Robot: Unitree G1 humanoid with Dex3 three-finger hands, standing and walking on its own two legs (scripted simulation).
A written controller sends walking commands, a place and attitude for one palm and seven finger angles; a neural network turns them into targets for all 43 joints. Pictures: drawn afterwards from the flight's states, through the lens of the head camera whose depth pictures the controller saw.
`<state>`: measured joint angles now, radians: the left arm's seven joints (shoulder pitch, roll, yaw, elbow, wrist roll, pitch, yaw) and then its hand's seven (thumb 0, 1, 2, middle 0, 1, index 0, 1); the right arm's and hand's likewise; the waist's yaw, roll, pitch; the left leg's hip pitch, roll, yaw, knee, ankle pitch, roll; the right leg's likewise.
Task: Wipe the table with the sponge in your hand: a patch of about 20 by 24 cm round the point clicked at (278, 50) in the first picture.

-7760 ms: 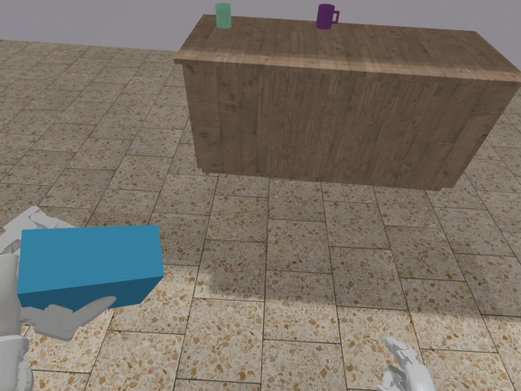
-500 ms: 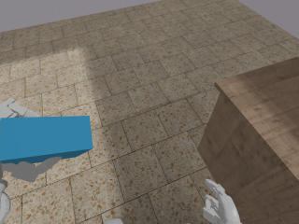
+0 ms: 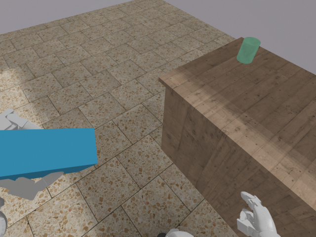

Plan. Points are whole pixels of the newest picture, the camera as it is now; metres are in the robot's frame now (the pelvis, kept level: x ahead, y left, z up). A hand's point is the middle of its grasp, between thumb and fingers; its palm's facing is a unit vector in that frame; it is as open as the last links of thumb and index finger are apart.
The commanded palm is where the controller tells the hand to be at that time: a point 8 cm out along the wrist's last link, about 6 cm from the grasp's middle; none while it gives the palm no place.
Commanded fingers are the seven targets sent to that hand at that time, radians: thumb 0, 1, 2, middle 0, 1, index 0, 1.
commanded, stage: turn to face it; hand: left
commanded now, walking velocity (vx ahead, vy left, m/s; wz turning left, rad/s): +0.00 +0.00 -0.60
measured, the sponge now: (61, 154) +0.23 +0.20 +0.15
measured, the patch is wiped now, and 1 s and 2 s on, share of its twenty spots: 0.00 0.00 0.00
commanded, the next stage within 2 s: none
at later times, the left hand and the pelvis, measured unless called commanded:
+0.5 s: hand (126, 158) +0.22 +0.08 +0.19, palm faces +0.08 -0.84 -0.54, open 9.9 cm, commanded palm +0.18 +0.14 +0.19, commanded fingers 0.00 0.10 1.30 -1.20 -1.60 -1.20 -1.60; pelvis -0.06 -0.08 +0.01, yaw -19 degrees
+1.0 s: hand (199, 198) +0.17 -0.04 +0.17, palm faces -0.09 -0.87 -0.49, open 9.9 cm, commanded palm +0.14 +0.03 +0.19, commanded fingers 0.00 0.10 1.30 -1.20 -1.60 -1.20 -1.60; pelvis -0.16 -0.11 -0.02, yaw -35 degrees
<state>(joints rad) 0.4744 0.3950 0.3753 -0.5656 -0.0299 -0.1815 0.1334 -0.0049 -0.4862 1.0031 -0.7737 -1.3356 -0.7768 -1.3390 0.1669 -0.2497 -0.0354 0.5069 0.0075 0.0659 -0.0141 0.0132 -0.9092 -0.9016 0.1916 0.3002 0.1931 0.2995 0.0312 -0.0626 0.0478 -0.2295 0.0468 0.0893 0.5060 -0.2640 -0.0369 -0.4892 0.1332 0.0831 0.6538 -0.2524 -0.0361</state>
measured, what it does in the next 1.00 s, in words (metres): walks backwards, turning right: right foot, then left foot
